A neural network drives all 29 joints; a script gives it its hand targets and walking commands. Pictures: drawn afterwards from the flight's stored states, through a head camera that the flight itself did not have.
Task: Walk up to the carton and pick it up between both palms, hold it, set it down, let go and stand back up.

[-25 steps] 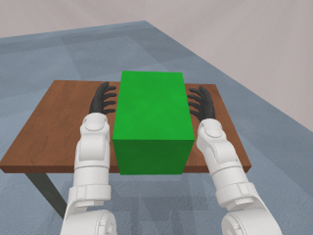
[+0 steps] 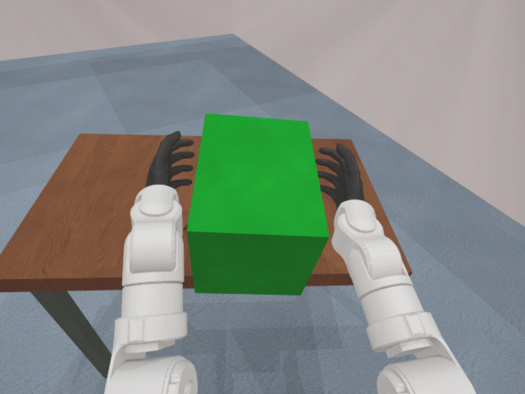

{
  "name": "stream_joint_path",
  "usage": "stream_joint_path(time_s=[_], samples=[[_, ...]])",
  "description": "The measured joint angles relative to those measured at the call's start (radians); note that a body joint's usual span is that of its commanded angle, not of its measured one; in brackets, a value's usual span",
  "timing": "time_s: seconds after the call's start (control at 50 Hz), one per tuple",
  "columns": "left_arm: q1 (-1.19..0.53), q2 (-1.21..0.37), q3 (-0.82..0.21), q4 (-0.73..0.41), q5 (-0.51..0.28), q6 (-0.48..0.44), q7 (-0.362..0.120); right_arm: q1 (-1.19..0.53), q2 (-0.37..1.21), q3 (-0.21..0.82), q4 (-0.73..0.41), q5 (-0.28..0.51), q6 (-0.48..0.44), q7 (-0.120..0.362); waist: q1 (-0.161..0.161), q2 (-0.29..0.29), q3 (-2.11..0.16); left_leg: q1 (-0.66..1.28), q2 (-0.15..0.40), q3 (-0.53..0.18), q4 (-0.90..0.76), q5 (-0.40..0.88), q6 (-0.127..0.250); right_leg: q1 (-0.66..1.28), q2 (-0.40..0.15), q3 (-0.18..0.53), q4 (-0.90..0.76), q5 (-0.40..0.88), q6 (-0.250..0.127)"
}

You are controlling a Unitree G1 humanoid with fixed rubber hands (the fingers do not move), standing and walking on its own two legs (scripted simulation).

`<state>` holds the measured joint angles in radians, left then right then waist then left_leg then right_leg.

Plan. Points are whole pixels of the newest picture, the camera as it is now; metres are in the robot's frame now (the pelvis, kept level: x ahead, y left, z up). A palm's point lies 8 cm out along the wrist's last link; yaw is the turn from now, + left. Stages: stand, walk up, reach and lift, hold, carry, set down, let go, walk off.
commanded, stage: reach and lift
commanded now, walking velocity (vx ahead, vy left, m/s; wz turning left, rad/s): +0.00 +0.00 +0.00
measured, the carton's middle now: (253, 204) +0.41 +0.00 +0.09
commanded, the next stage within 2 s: hold in 0.82 s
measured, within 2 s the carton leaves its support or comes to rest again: neither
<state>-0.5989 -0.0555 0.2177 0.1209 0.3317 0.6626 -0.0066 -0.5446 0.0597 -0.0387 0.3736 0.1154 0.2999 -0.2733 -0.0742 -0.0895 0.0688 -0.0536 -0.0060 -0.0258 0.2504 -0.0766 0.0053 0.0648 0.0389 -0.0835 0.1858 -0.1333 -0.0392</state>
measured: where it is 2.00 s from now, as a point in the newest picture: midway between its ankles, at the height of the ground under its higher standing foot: outside the picture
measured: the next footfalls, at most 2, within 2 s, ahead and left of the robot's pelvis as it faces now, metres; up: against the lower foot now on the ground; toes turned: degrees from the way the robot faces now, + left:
none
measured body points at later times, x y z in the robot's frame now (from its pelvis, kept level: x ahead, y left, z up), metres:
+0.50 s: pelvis +0.00 +0.00 +0.00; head -0.01 +0.04 +0.45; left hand +0.39 +0.14 +0.19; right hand +0.37 -0.13 +0.17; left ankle +0.05 +0.11 -0.75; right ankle -0.01 -0.09 -0.75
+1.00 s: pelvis +0.00 +0.00 +0.00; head -0.02 +0.04 +0.45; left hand +0.38 +0.14 +0.21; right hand +0.37 -0.13 +0.20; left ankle +0.05 +0.11 -0.75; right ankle -0.01 -0.09 -0.75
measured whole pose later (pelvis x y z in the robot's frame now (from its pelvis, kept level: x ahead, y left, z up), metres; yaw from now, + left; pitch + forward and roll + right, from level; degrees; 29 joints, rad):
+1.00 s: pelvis +0.00 +0.00 +0.00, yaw -1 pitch -8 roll -1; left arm -0.62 -0.06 0.22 -0.08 0.36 0.84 -0.02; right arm -0.60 0.01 0.02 0.26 0.21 0.42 -0.31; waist -0.09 -0.08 0.07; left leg -0.02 0.00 -0.01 0.24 -0.08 0.01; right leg 0.10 0.04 -0.08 0.16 -0.12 -0.04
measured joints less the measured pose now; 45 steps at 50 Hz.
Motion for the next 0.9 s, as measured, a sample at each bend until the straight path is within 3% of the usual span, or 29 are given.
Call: stream_joint_path(time_s=[0.26, 0.52, 0.9], samples=[[-0.062, 0.002, 0.017, 0.004, 0.014, 0.035, 0.0, -0.062, 0.001, -0.035, 0.003, -0.011, 0.036, 0.014, -0.006, 0.008, -0.003, -0.021, -0.001, 0.003, 0.007, 0.001, 0.004, -0.019, -0.002, -0.003, 0.0, 0.006, 0.003], [-0.035, -0.006, 0.01, -0.07, 0.024, 0.082, -0.008, -0.047, -0.019, 0.005, -0.042, 0.035, 0.065, -0.004, -0.017, 0.004, 0.008, 0.01, -0.003, 0.007, 0.003, -0.008, 0.005, 0.015, -0.005, -0.002, -0.012, 0.002, 0.005], [-0.069, 0.002, 0.02, -0.087, 0.025, 0.127, -0.012, -0.085, -0.03, 0.009, -0.047, 0.06, 0.102, -0.016, -0.019, 0.004, 0.001, 0.012, 0.0, 0.009, -0.002, -0.003, 0.002, 0.012, -0.003, -0.004, -0.01, 0.004, 0.002]])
